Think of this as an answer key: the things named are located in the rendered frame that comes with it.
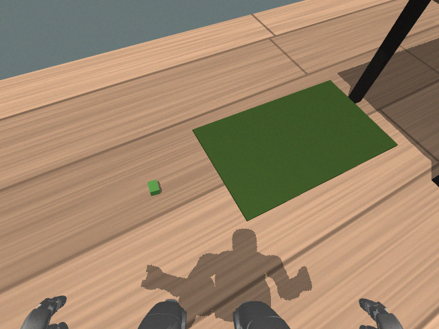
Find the table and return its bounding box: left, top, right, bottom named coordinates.
left=348, top=0, right=439, bottom=187

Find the right robot hand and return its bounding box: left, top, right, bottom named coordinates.
left=359, top=298, right=403, bottom=329

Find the small box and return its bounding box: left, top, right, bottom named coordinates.
left=147, top=180, right=161, bottom=196

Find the left robot hand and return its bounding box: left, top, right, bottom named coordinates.
left=21, top=295, right=69, bottom=329

